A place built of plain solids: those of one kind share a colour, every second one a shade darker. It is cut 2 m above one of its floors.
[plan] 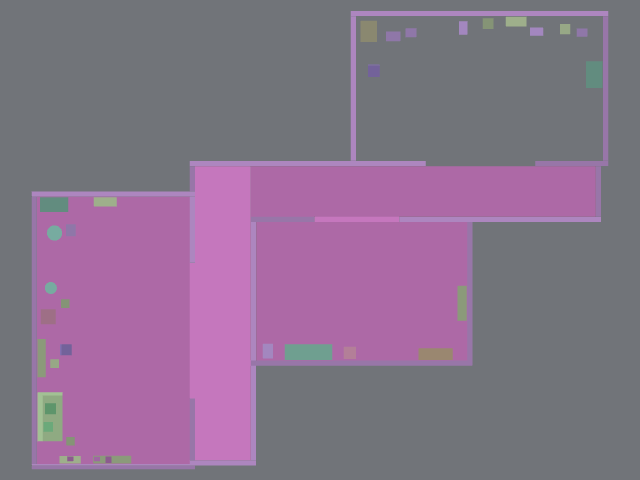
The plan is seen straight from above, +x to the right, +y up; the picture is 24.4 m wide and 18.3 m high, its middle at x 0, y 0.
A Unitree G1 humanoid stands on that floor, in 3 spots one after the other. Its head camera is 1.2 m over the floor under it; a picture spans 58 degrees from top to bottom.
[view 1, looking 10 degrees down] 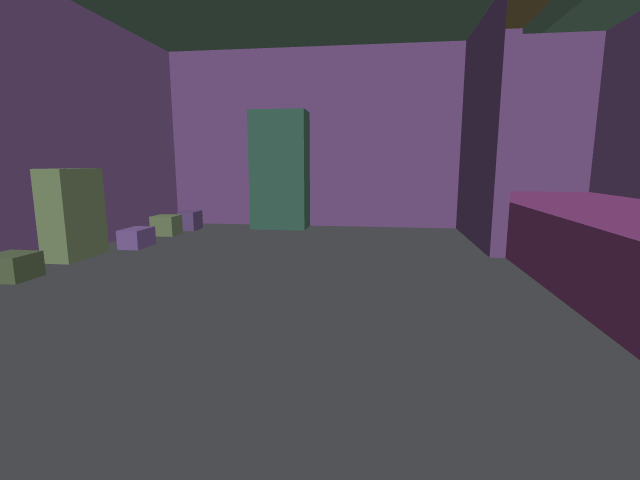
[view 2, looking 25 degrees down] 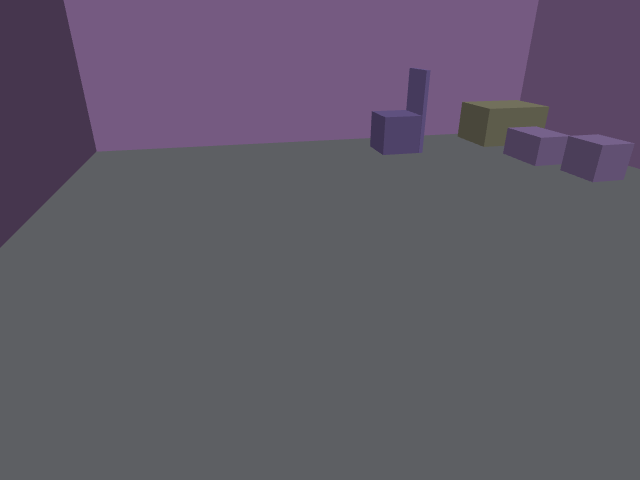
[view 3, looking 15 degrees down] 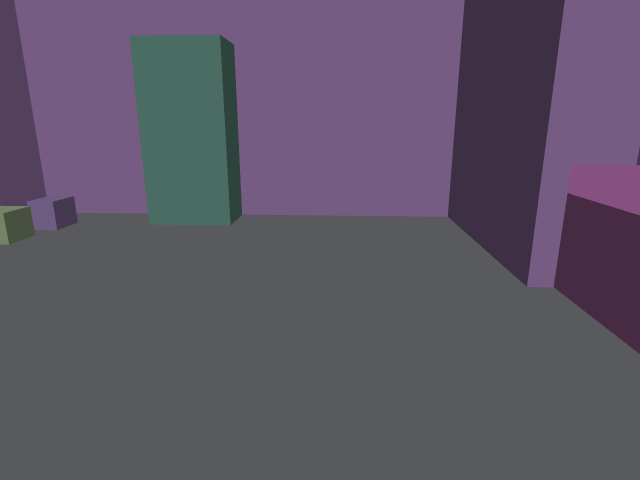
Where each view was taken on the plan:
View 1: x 2.46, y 4.43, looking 8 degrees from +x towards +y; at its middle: ground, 6.91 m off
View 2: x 6.84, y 4.43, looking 167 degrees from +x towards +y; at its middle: ground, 2.84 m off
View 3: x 5.04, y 4.43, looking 3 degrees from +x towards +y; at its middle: ground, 4.64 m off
